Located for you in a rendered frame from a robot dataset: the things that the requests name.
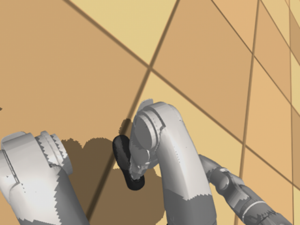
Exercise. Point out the right robot foot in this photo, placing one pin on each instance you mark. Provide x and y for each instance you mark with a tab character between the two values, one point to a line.
120	146

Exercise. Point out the right robot hand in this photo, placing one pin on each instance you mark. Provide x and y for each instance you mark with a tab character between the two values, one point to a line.
208	165

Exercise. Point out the right robot arm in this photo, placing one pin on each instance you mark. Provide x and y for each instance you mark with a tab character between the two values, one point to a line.
246	204

